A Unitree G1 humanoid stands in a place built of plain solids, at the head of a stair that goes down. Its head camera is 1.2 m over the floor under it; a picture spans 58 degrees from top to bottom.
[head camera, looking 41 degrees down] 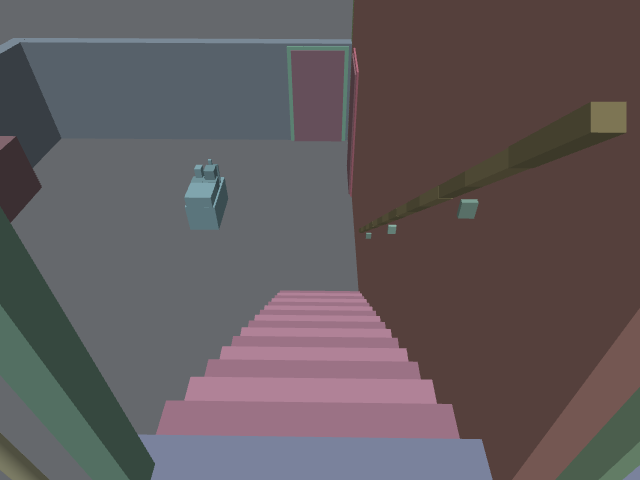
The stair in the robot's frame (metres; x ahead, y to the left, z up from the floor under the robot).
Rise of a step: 0.18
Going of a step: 0.20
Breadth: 0.98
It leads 1 degrees to the right of straight ahead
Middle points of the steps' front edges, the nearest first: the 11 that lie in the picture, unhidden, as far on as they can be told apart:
0.55 0.04 0.00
0.75 0.04 -0.18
0.95 0.04 -0.36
1.15 0.03 -0.54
1.35 0.03 -0.72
1.55 0.03 -0.90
1.75 0.03 -1.08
1.95 0.02 -1.27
2.16 0.02 -1.45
2.36 0.02 -1.63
2.56 0.01 -1.81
